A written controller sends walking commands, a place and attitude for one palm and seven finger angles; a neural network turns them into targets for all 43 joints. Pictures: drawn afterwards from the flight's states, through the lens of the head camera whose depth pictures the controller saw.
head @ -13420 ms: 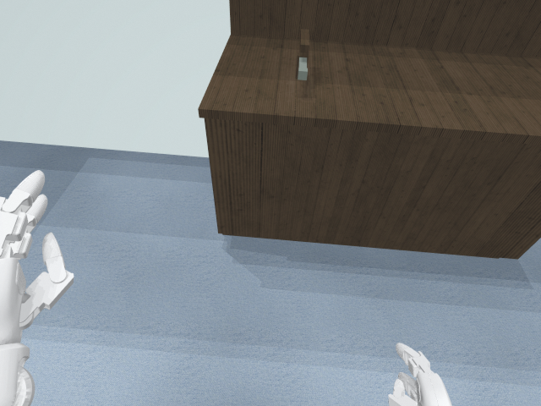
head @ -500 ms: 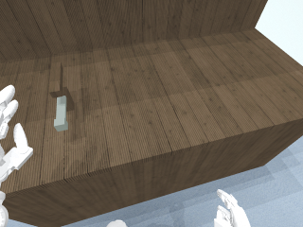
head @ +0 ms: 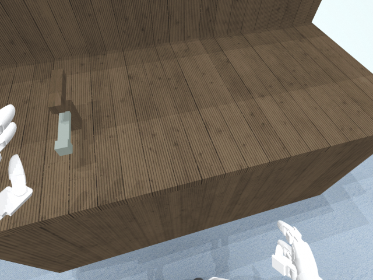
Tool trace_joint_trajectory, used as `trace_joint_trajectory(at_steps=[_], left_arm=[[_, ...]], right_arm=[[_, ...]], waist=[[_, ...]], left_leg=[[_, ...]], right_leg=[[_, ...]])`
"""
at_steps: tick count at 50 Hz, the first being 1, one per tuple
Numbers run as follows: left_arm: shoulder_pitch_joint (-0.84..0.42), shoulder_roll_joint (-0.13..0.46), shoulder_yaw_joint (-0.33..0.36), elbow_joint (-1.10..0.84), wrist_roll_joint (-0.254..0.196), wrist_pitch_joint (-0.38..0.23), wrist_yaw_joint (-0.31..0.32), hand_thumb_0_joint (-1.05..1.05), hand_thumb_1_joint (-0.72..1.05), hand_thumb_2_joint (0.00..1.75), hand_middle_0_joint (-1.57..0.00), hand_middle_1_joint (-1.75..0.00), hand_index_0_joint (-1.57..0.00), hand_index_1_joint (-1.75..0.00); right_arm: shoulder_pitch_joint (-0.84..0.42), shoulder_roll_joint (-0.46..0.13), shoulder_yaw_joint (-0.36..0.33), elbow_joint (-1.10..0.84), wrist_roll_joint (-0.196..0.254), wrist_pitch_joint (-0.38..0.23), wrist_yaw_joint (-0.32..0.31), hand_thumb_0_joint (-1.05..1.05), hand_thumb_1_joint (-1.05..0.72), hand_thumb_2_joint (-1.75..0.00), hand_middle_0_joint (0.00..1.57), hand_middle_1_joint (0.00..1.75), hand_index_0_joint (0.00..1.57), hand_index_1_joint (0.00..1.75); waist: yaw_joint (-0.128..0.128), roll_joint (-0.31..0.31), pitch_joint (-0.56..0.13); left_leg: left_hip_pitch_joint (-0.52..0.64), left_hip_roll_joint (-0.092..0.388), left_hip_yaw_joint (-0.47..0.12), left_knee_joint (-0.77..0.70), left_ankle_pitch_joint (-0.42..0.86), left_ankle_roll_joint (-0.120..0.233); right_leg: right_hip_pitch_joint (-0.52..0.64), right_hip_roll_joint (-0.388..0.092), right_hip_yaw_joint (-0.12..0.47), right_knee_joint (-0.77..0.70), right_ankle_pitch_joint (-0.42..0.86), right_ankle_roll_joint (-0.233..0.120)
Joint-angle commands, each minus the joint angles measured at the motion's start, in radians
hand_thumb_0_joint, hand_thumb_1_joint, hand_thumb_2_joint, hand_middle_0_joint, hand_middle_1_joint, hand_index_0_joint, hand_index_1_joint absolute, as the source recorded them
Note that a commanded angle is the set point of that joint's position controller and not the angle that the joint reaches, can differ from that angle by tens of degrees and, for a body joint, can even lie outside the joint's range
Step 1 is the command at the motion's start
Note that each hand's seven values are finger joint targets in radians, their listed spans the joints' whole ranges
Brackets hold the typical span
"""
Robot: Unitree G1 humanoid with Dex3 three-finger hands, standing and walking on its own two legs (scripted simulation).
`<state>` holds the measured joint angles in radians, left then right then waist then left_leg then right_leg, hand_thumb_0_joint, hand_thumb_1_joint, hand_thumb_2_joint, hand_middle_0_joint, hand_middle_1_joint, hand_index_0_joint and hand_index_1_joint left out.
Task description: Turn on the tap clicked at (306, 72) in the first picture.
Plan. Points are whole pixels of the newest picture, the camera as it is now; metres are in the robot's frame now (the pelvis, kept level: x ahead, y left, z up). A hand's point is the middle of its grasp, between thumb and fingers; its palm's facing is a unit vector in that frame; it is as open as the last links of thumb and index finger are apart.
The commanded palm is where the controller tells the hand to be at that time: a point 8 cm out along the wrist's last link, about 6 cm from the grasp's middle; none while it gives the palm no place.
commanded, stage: come to a stop and stand still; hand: left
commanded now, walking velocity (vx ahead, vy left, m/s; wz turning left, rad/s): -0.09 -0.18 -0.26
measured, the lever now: (63, 147) +0.38 +0.30 +0.03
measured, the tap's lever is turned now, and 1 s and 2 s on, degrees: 0 0 0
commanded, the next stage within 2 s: look again from close up in 1.44 s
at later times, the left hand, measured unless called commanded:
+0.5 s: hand (8, 190) +0.21 +0.25 +0.18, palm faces +0.34 -0.79 -0.50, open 7.4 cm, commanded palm +0.14 +0.28 +0.18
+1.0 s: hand out of the picture +0.22 +0.30 +0.20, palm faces +0.39 -0.85 -0.35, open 7.4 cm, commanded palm +0.16 +0.33 +0.18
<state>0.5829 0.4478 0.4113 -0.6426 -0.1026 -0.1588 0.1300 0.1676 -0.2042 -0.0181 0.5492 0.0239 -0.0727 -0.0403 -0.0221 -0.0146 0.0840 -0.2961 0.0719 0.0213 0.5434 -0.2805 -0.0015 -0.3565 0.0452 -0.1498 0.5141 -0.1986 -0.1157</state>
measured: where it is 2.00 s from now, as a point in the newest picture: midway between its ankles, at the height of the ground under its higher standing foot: outside the picture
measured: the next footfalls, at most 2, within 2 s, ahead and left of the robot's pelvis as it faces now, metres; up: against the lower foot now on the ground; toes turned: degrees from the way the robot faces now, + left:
none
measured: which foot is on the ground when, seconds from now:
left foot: down 0.00-1.00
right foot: down 0.00-1.00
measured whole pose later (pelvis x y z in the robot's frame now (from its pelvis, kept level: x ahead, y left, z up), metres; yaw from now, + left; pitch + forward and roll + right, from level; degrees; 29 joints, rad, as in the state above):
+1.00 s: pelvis -0.02 +0.06 +0.01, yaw -3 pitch -3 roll -1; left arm 0.31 0.38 0.39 -0.46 -0.04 -0.22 0.10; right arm 0.22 -0.21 0.03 0.59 0.01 -0.19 0.01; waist 0.05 -0.02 0.08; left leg -0.12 -0.02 0.10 0.49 -0.32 0.06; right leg -0.27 0.01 -0.08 0.44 -0.12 -0.03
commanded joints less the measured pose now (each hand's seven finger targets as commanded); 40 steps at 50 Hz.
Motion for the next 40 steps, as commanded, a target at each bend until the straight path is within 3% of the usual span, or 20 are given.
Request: trace_joint_trajectory(at_steps=[1,2,4,7,10,13,18,22,23,24,25,26,27,29,31,33,36,38,39,40], left_arm=[[-0.020,0.157,0.140,-0.194,-0.002,-0.068,0.036,0.00,0.90,0.90,-0.20,-0.30,-0.20,-0.30],[-0.034,0.152,0.143,-0.177,0.000,-0.060,0.034,0.00,0.90,0.90,-0.20,-0.30,-0.20,-0.30],[-0.080,0.138,0.120,-0.158,0.016,-0.041,0.035,0.00,0.90,0.90,-0.20,-0.30,-0.20,-0.30],[-0.144,0.104,0.080,-0.093,0.028,-0.021,0.037,0.00,0.90,0.90,-0.20,-0.30,-0.20,-0.30],[-0.168,0.087,0.030,-0.072,0.027,-0.002,0.045,0.00,0.90,0.90,-0.20,-0.30,-0.20,-0.30],[-0.175,0.107,0.034,-0.070,0.033,0.004,0.057,0.00,0.90,0.90,-0.20,-0.30,-0.20,-0.30],[-0.119,0.131,0.060,-0.108,0.040,-0.030,0.061,0.00,0.90,0.90,-0.20,-0.30,-0.20,-0.30],[-0.113,0.126,0.069,-0.125,0.040,-0.053,0.063,0.00,0.90,0.90,-0.20,-0.30,-0.20,-0.30],[-1.180,0.854,0.554,-0.262,0.174,-0.132,0.023,0.00,0.90,0.90,-0.20,-0.30,-0.20,-0.30],[-0.931,0.538,0.392,0.090,0.087,-0.111,-0.001,0.00,0.90,0.90,-0.20,-0.30,-0.20,-0.30],[-0.674,0.332,0.270,0.144,0.075,-0.099,-0.014,0.00,0.90,0.90,-0.20,-0.30,-0.20,-0.30],[-0.617,0.283,0.215,0.223,0.074,-0.102,-0.040,0.00,0.90,0.90,-0.20,-0.30,-0.20,-0.30],[-0.489,0.220,0.145,0.267,0.057,-0.114,-0.063,0.00,0.90,0.90,-0.20,-0.30,-0.20,-0.30],[-0.188,-0.001,-0.002,0.270,0.015,-0.114,-0.085,0.00,0.90,0.90,-0.20,-0.30,-0.20,-0.30],[-0.094,-0.033,-0.049,0.186,0.029,-0.093,-0.079,0.00,0.90,0.90,-0.20,-0.30,-0.20,-0.30],[-0.127,0.033,0.008,0.152,0.044,-0.081,-0.058,0.00,0.90,0.90,-0.20,-0.30,-0.20,-0.30],[-0.186,0.162,0.143,0.111,0.051,-0.086,-0.025,0.00,0.90,0.90,-0.20,-0.30,-0.20,-0.30],[-0.271,0.185,0.159,0.016,0.052,-0.110,-0.021,0.00,0.90,0.90,-0.20,-0.30,-0.20,-0.30],[-0.358,0.252,0.187,-0.102,0.063,-0.125,-0.012,0.00,0.90,0.90,-0.20,-0.30,-0.20,-0.30],[-0.356,0.177,0.125,-0.074,0.058,-0.127,-0.013,0.00,0.90,0.90,-0.20,-0.30,-0.20,-0.30]], right_arm=[[-0.042,-0.117,-0.030,-0.150,-0.005,-0.045,-0.022,0.00,-0.90,-0.90,0.20,0.30,0.20,0.30],[-0.042,-0.117,-0.032,-0.147,0.000,-0.046,-0.020,0.00,-0.90,-0.90,0.20,0.30,0.20,0.30],[-0.058,-0.111,-0.022,-0.149,0.010,-0.049,-0.016,0.00,-0.90,-0.90,0.20,0.30,0.20,0.30],[-0.019,-0.117,-0.028,-0.148,0.016,-0.064,-0.005,0.00,-0.90,-0.90,0.20,0.30,0.20,0.30],[-0.001,-0.105,-0.016,-0.127,0.017,-0.067,-0.004,0.00,-0.90,-0.90,0.20,0.30,0.20,0.30],[-0.011,-0.092,-0.001,-0.117,0.013,-0.068,0.001,0.00,-0.90,-0.90,0.20,0.30,0.20,0.30],[-0.018,-0.090,0.009,-0.124,-0.001,-0.064,-0.006,0.00,-0.90,-0.90,0.20,0.30,0.20,0.30],[-0.016,-0.131,-0.015,-0.137,0.005,-0.057,-0.003,0.00,-0.90,-0.90,0.20,0.30,0.20,0.30],[0.173,-0.135,-0.030,-0.026,-0.029,-0.129,-0.021,0.00,-0.90,-0.90,0.20,0.30,0.20,0.30],[0.044,-0.094,-0.012,-0.002,-0.001,-0.126,-0.012,0.00,-0.90,-0.90,0.20,0.30,0.20,0.30],[0.041,-0.108,-0.027,-0.047,-0.018,-0.113,0.004,0.00,-0.90,-0.90,0.20,0.30,0.20,0.30],[0.052,-0.138,-0.038,-0.072,-0.019,-0.117,0.006,0.00,-0.90,-0.90,0.20,0.30,0.20,0.30],[0.070,-0.140,-0.036,-0.085,-0.004,-0.126,0.017,0.00,-0.90,-0.90,0.20,0.30,0.20,0.30],[0.039,-0.116,-0.027,-0.108,0.027,-0.133,0.060,0.00,-0.90,-0.90,0.20,0.30,0.20,0.30],[0.041,-0.115,-0.029,-0.118,0.037,-0.115,0.073,0.00,-0.90,-0.90,0.20,0.30,0.20,0.30],[0.009,-0.113,-0.030,-0.121,0.036,-0.113,0.061,0.00,-0.90,-0.90,0.20,0.30,0.20,0.30],[-0.025,-0.109,-0.021,-0.137,0.023,-0.112,0.031,0.00,-0.90,-0.90,0.20,0.30,0.20,0.30],[-0.024,-0.108,-0.009,-0.143,0.009,-0.126,0.020,0.00,-0.90,-0.90,0.20,0.30,0.20,0.30],[-0.038,-0.116,0.002,-0.137,0.000,-0.127,0.021,0.00,-0.90,-0.90,0.20,0.30,0.20,0.30],[-0.037,-0.099,0.007,-0.137,-0.006,-0.132,0.016,0.00,-0.90,-0.90,0.20,0.30,0.20,0.30]], waist=[[0.028,0.105,-0.206],[0.023,0.173,-0.204],[0.022,0.233,-0.157],[0.021,0.113,-0.132],[0.013,-0.104,-0.133],[0.022,-0.147,-0.142],[0.033,0.005,-0.159],[0.045,0.102,-0.213],[0.011,0.030,-0.011],[0.034,0.293,-0.131],[0.037,0.274,-0.166],[0.051,0.241,-0.212],[0.065,0.193,-0.250],[0.077,0.110,-0.282],[0.073,-0.026,-0.248],[0.069,-0.206,-0.180],[0.066,-0.284,-0.152],[0.056,-0.140,-0.141],[0.052,0.054,-0.143],[0.048,0.182,-0.153]], left_leg=[[0.067,0.188,-0.159,-0.166,0.102,0.073],[-0.011,0.233,-0.168,-0.179,0.033,0.085],[-0.113,0.209,-0.137,-0.183,-0.092,0.077],[-0.127,0.097,-0.070,-0.092,-0.240,0.046],[0.022,-0.021,-0.011,0.137,-0.180,0.027],[0.020,-0.047,-0.007,0.211,-0.110,0.024],[0.094,-0.037,0.003,-0.141,-0.074,0.047],[0.083,0.053,-0.095,-0.199,0.104,0.064],[-0.023,0.039,0.074,-0.098,0.088,0.019],[0.000,0.098,0.007,-0.082,-0.004,0.032],[-0.011,0.076,-0.025,-0.116,-0.057,0.036],[-0.021,0.025,0.016,-0.136,-0.040,0.015],[-0.023,-0.005,0.039,-0.107,-0.016,0.016],[0.023,-0.007,0.046,-0.125,0.002,0.033],[0.007,0.006,0.031,-0.129,0.017,0.046],[-0.001,0.003,0.004,-0.140,-0.010,0.041],[0.034,-0.006,-0.001,-0.135,0.012,0.033],[0.053,-0.017,-0.008,-0.148,0.019,0.033],[0.078,-0.008,-0.002,-0.168,0.055,0.035],[0.056,0.009,-0.009,-0.193,0.061,0.037]], right_leg=[[0.091,-0.148,0.201,-0.085,0.010,0.151],[0.126,-0.139,0.194,-0.023,-0.029,0.166],[0.184,-0.130,0.181,-0.003,-0.057,0.139],[0.163,-0.143,0.232,-0.129,-0.149,0.120],[0.004,-0.281,0.412,-0.371,-0.413,0.096],[0.041,-0.337,0.421,-0.420,-0.402,0.081],[0.162,-0.252,0.312,-0.350,-0.266,0.091],[0.310,-0.163,0.262,-0.219,0.021,0.151],[0.074,-0.107,0.259,-0.275,-0.099,0.309],[0.098,-0.228,0.204,-0.177,-0.088,0.123],[0.187,-0.175,0.261,-0.116,-0.030,0.112],[0.282,-0.135,0.247,-0.099,0.079,0.097],[0.324,-0.149,0.244,-0.110,0.143,0.130],[0.361,-0.154,0.223,-0.105,0.160,0.169],[0.376,-0.144,0.213,-0.128,0.129,0.191],[0.323,-0.133,0.215,-0.199,0.020,0.182],[0.238,-0.145,0.218,-0.228,-0.027,0.140],[0.202,-0.155,0.251,-0.220,-0.045,0.108],[0.185,-0.141,0.251,-0.173,0.001,0.098],[0.224,-0.138,0.231,-0.130,0.047,0.094]])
